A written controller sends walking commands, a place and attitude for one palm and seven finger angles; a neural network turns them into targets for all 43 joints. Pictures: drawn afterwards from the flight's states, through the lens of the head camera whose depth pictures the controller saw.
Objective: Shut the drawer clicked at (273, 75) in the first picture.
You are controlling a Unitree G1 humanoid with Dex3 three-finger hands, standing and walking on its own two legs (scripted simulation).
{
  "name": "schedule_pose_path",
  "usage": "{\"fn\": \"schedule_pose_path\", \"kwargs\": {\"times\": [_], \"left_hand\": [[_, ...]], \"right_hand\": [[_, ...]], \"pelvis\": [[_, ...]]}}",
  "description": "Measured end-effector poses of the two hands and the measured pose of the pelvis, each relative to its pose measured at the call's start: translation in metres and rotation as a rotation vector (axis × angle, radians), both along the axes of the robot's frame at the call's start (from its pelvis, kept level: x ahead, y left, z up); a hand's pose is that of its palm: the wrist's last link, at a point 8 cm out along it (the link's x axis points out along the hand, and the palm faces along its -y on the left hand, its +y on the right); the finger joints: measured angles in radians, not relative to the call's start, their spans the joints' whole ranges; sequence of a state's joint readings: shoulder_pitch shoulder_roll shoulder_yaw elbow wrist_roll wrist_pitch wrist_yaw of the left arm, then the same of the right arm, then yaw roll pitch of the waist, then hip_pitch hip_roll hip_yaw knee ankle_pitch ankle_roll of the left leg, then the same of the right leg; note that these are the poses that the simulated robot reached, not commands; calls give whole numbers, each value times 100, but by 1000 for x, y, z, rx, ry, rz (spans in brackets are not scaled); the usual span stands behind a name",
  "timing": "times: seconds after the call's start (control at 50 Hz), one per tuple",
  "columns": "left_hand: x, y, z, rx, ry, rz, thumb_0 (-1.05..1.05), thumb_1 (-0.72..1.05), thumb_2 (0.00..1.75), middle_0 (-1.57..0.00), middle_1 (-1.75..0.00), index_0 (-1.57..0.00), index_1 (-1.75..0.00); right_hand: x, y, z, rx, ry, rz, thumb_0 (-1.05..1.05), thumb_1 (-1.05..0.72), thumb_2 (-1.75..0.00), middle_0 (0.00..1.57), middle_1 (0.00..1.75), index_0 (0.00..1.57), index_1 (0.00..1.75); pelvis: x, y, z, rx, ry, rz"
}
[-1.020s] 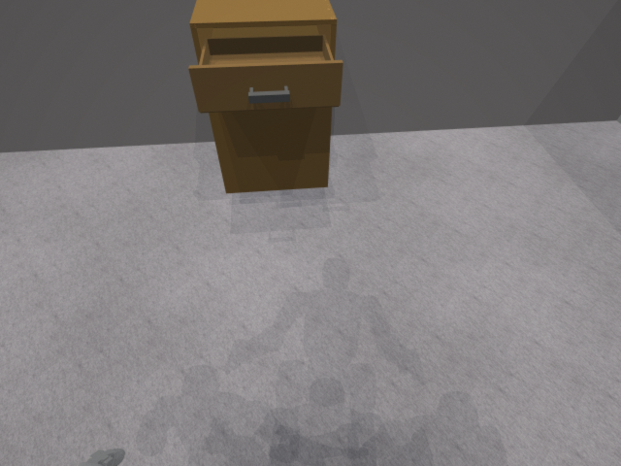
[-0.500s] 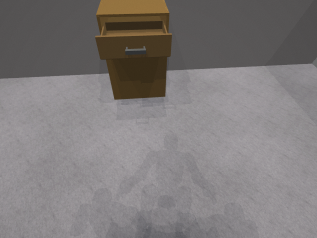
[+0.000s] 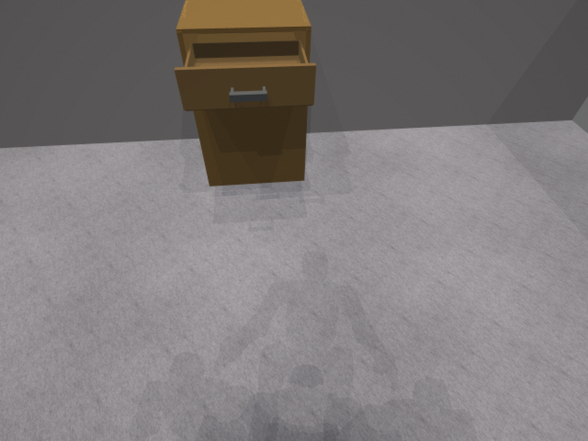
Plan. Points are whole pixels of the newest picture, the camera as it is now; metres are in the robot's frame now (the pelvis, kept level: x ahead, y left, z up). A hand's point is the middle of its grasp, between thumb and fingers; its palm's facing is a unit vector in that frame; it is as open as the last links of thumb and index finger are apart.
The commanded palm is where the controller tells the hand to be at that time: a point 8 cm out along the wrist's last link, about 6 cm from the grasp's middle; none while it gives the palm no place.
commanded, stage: look at it before walking up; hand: left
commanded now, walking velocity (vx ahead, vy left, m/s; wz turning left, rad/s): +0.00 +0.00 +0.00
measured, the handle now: (248, 93) +1.14 +0.21 -0.10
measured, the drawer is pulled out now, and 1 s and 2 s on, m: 0.30 0.30 0.30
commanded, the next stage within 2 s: walk to a spot facing it in 0.42 s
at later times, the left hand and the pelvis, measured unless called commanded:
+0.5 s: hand out of the picture +0.07 +0.25 -0.16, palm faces -0.02 -0.95 -0.32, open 7.4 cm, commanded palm none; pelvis +0.00 +0.00 +0.00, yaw +0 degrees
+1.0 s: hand out of the picture +0.13 +0.18 -0.18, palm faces -0.11 -0.98 -0.15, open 7.4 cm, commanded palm none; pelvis +0.11 +0.00 -0.01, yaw -6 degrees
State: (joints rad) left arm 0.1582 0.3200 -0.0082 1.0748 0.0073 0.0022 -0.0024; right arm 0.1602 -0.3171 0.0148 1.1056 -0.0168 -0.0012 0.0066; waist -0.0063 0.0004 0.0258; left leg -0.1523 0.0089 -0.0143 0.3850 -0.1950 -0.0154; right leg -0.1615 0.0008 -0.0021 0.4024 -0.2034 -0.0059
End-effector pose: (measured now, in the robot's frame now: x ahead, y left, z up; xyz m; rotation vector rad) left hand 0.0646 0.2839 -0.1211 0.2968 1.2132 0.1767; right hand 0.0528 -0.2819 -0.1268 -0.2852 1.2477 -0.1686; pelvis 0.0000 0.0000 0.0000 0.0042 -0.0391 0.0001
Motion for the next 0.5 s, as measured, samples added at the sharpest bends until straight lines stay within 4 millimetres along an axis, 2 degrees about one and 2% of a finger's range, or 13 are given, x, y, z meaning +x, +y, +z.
{"fn": "schedule_pose_path", "kwargs": {"times": [0.5], "left_hand": [[-3,6,0,5,16,9,1,91,90,-20,-30,-20,-30]], "right_hand": [[14,2,3,-6,-20,8,1,-91,-90,20,30,21,30]], "pelvis": [[5,3,1,0,1,-1]]}}
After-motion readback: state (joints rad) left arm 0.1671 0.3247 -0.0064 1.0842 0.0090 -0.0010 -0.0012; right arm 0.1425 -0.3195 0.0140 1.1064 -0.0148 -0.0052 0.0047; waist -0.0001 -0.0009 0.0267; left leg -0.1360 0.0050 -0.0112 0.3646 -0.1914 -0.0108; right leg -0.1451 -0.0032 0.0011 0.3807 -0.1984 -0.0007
